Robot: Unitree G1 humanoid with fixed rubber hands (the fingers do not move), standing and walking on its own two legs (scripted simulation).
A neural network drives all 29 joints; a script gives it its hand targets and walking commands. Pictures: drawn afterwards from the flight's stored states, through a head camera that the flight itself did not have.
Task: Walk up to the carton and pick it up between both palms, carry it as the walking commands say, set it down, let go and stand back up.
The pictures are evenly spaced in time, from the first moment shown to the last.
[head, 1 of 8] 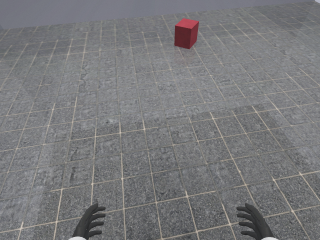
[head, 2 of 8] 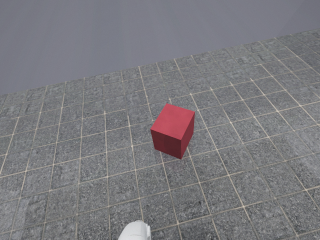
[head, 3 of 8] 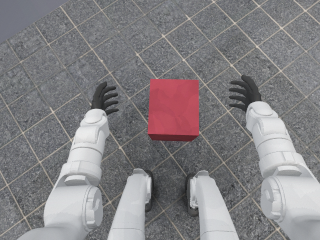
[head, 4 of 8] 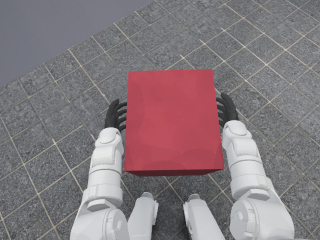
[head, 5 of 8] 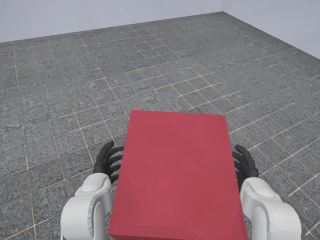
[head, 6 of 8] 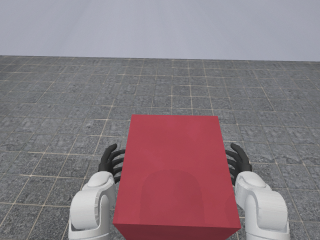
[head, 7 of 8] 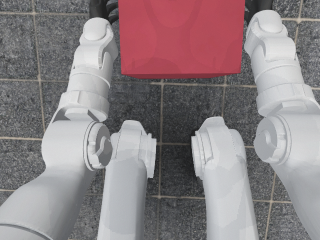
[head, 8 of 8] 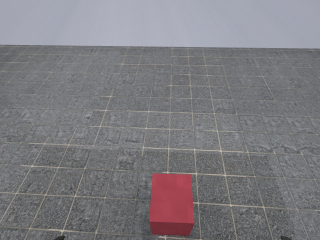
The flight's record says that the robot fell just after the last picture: no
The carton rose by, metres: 0.71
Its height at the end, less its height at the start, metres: +0.00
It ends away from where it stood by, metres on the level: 2.07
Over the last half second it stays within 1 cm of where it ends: yes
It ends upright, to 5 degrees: yes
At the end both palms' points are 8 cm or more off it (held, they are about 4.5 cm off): yes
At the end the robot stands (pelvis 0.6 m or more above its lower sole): yes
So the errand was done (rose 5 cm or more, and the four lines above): yes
